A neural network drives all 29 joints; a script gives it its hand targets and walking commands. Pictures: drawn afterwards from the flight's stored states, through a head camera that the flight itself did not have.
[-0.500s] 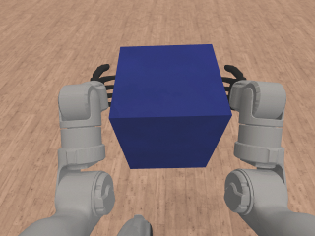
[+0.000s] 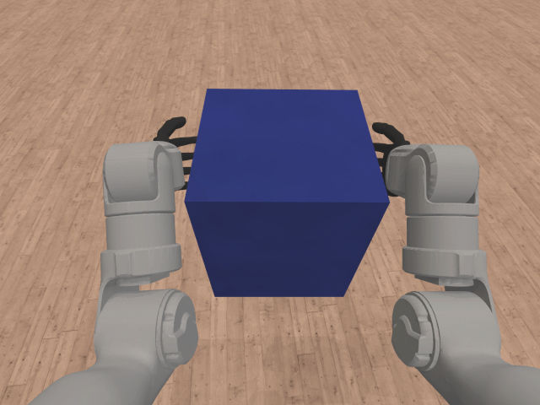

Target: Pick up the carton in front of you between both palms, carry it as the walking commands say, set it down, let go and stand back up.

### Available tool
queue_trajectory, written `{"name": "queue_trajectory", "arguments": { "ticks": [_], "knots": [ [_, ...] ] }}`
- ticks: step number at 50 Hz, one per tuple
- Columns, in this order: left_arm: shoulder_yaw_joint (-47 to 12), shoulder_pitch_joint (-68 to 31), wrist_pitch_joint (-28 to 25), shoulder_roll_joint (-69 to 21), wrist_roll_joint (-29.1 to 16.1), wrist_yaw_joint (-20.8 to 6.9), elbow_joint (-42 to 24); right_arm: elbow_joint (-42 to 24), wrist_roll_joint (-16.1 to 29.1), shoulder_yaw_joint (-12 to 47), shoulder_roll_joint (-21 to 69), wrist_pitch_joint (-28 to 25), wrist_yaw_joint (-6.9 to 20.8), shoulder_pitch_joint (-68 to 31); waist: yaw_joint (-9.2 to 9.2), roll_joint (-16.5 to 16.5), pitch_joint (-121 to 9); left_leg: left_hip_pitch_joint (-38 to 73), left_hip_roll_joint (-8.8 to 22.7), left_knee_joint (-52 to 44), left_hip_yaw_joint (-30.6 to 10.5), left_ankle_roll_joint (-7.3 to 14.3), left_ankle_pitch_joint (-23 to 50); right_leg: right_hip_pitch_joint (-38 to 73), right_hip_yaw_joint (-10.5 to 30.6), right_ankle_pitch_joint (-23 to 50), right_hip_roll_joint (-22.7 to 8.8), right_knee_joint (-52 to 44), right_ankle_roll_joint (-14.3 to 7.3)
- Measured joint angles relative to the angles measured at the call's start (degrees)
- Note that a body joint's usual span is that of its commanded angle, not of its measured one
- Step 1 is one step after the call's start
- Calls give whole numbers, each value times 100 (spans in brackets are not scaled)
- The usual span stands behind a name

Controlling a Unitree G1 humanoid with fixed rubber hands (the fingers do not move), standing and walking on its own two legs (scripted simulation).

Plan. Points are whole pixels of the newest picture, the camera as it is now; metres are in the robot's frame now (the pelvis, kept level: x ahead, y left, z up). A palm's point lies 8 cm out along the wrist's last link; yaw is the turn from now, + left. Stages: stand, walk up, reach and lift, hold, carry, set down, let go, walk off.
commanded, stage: carry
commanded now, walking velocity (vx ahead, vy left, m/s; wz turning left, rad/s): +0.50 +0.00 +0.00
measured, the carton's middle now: (280, 201) +0.39 -0.02 +0.11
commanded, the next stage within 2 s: none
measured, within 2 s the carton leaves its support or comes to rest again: neither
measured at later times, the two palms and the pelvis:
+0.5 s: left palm (169, 129) +0.62 +0.19 +0.09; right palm (318, 127) +0.60 -0.11 +0.09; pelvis +0.31 +0.04 +0.02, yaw -2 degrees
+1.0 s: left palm (190, 79) +0.79 +0.16 +0.11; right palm (317, 77) +0.79 -0.14 +0.10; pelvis +0.52 +0.01 +0.01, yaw +2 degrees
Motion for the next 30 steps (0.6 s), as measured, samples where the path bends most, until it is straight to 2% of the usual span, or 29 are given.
{"name": "queue_trajectory", "arguments": {
  "ticks": [3,5,11,17,19,21,22,24,25,27,30],
  "knots": [
    [-82,248,-100,-113,66,-4,254,333,-55,-47,-28,-31,57,121,226,22,80,-914,-166,1727,-327,15,47,281,21,-589,10,116,27],
    [-89,504,-92,-127,18,-8,203,377,-135,1,56,-16,60,249,323,-6,161,-1413,-139,1918,-299,-12,368,609,43,-569,-15,-193,110],
    [-82,1139,-363,-261,-79,-24,-269,-163,-362,40,382,-204,62,812,483,-50,295,-2154,80,254,-166,-171,1185,1537,86,-727,-89,-1045,190],
    [-181,2122,-647,-615,-19,-194,-1000,-987,-465,161,708,-481,125,1883,396,8,185,-1735,-29,-1822,246,-102,2505,2498,77,-1346,-180,-1325,464],
    [-244,2510,-667,-710,-7,-209,-1499,-1363,-450,262,818,-562,136,2211,398,54,158,-1249,-70,-2390,492,3,2769,2609,96,-1816,-212,-794,568],
    [-298,2857,-740,-687,-39,-271,-1901,-1663,-519,374,1030,-766,144,2552,346,-124,138,-1151,-156,-2076,629,293,2476,2156,279,-2130,-370,599,605],
    [-314,3015,-769,-686,-56,-306,-2023,-1785,-578,428,1125,-837,152,2735,319,-151,163,-1126,-154,-1906,659,396,2257,1795,459,-2217,-299,1427,588],
    [-365,3346,-777,-763,-53,-347,-2213,-2026,-634,553,1208,-874,172,3151,291,-77,184,-933,-91,-1909,664,456,2001,1043,561,-2223,-130,2715,546],
    [-426,3495,-780,-842,-17,-328,-2287,-2142,-616,663,1139,-845,190,3346,275,-38,189,-790,-72,-2014,653,414,1966,730,528,-2084,-113,2993,540],
    [-533,3776,-806,-1008,62,-321,-2493,-2399,-531,754,1042,-796,215,3648,211,5,200,-482,-67,-2272,630,403,1903,237,438,-1816,-171,2912,555],
    [-880,4070,-821,-932,78,-322,-2906,-2816,-433,849,990,-800,230,3920,86,14,218,-62,-49,-2542,568,366,1780,-211,330,-1606,-259,1999,604]
  ]
}}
